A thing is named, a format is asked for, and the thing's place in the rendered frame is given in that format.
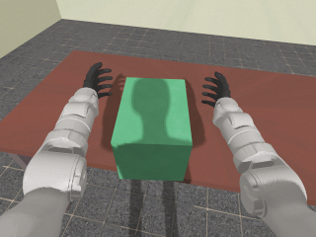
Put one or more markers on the table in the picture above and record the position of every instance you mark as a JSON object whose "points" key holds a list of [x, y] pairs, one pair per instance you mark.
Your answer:
{"points": [[282, 107]]}

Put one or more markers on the right robot forearm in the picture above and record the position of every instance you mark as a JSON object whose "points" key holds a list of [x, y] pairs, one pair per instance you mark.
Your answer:
{"points": [[249, 149]]}

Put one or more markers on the carton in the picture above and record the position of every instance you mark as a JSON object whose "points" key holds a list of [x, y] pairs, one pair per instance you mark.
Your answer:
{"points": [[152, 138]]}

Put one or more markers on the left robot upper arm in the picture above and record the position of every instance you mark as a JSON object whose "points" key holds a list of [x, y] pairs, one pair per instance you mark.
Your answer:
{"points": [[54, 180]]}

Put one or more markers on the right robot upper arm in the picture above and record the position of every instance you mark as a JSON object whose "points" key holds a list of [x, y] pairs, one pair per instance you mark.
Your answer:
{"points": [[276, 195]]}

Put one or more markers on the robot left hand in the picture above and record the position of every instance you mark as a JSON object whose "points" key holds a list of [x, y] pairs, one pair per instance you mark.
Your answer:
{"points": [[92, 80]]}

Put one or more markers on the robot right hand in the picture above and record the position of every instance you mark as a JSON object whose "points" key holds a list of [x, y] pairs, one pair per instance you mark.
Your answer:
{"points": [[222, 89]]}

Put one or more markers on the left robot forearm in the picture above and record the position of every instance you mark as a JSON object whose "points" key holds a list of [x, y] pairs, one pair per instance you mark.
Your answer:
{"points": [[73, 127]]}

